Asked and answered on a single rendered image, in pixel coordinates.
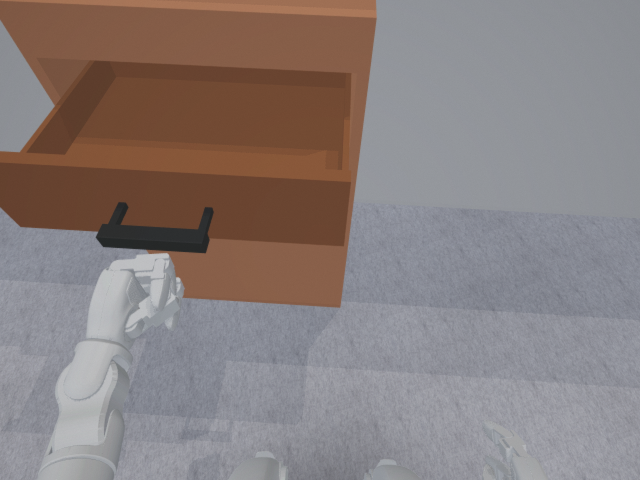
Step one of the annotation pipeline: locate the robot left shin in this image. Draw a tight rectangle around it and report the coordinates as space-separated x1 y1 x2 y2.
255 451 276 460

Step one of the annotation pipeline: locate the handle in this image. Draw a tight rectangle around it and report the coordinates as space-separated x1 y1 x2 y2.
96 202 214 253

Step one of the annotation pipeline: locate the drawer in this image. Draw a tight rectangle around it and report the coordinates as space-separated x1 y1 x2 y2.
0 60 351 246

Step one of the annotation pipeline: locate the robot right hand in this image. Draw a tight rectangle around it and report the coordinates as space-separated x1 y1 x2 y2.
482 420 548 480

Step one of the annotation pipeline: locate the robot right shin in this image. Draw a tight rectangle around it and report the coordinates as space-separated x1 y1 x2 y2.
377 459 397 467

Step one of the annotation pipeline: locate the left robot forearm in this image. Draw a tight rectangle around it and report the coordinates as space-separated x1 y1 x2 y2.
37 339 133 480

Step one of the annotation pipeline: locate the robot shin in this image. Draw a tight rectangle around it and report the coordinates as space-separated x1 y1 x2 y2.
377 459 397 467
255 451 276 460

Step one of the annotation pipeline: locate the robot left hand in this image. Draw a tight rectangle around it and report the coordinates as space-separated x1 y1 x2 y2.
86 253 185 351

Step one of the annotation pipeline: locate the cabinet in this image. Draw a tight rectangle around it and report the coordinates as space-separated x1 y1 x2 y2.
0 0 377 308

